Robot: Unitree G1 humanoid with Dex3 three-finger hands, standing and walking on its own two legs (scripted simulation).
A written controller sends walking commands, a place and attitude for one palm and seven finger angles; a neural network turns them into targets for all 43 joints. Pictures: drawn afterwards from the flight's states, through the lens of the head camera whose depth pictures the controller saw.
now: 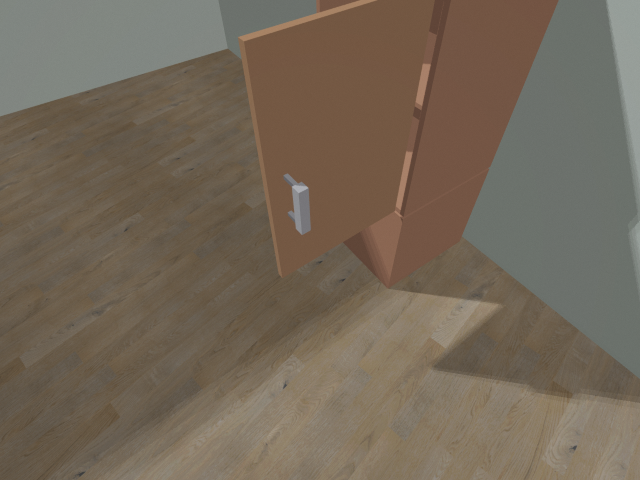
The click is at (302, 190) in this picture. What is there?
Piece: cupboard door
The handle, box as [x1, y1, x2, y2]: [283, 173, 310, 234]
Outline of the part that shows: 287,173 283,176 284,179 292,187 294,212 293,213 291,210 288,212 288,215 295,222 296,228 302,234 310,229 308,188 302,182 297,183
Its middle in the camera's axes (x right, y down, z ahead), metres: -0.05 -0.07 +0.79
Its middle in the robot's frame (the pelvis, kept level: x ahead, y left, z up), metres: +0.63 +0.09 -0.09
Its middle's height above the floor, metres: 0.69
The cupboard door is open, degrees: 91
